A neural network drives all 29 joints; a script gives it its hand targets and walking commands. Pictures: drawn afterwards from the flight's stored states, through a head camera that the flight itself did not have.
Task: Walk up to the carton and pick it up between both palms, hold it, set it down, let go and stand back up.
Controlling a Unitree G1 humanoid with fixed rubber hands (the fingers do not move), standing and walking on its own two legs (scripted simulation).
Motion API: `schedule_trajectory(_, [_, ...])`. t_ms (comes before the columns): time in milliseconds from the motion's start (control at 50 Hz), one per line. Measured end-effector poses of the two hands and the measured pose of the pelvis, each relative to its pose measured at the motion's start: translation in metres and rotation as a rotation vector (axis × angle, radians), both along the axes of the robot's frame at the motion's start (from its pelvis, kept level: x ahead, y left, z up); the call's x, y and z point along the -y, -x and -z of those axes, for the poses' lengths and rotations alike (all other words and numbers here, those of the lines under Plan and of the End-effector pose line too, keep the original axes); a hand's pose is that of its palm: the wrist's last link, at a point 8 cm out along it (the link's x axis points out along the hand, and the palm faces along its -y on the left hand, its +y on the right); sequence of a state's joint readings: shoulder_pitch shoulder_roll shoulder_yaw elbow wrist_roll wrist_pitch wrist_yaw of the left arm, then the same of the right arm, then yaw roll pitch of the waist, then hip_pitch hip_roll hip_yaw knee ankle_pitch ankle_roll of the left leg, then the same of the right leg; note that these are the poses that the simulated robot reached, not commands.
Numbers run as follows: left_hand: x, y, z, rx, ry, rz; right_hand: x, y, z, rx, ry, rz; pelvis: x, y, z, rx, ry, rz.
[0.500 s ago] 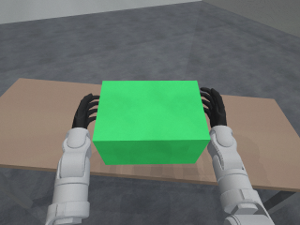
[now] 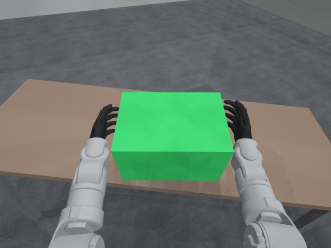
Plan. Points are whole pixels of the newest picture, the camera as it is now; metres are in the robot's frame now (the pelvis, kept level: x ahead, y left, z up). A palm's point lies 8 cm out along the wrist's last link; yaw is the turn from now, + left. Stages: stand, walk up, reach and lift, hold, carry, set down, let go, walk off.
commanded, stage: set down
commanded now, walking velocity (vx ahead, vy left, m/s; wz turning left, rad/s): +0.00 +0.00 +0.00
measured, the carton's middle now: (170, 137) +0.39 -0.02 +0.06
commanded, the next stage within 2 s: none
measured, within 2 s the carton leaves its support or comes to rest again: neither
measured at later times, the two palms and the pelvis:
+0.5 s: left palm (104, 138) +0.39 +0.16 +0.06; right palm (234, 127) +0.40 -0.19 +0.09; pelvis +0.02 -0.01 +0.00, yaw -1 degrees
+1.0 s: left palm (115, 144) +0.39 +0.13 +0.02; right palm (239, 137) +0.39 -0.22 +0.05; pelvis +0.01 -0.01 +0.00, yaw -3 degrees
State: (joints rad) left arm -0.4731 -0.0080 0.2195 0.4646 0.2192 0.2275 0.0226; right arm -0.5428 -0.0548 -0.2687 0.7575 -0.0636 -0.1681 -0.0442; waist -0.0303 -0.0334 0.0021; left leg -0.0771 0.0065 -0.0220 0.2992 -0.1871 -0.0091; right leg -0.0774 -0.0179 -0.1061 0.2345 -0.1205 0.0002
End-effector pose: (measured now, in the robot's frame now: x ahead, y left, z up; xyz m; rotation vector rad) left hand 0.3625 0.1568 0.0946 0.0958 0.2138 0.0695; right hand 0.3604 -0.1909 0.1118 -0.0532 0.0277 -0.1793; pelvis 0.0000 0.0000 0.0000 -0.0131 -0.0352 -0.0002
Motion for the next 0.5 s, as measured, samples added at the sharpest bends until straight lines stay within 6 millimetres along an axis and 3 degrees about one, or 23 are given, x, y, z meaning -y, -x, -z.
schedule_trajectory(200, [0.025,-0.013,0.020,-0.054,0.035,0.029,0.024,-0.002,0.015,-0.053,0.009,0.036,0.005,0.000,0.000,-0.008,-0.008,0.031])
schedule_trajectory(320, [0.018,-0.015,0.035,-0.056,0.050,0.001,0.017,-0.015,0.020,-0.055,0.021,0.005,0.009,-0.005,0.000,-0.049,-0.010,0.038])
schedule_trajectory(500, [0.001,-0.023,0.037,-0.025,0.030,-0.031,-0.001,-0.037,0.018,-0.029,0.014,-0.036,0.009,-0.016,0.000,-0.076,-0.005,0.016])
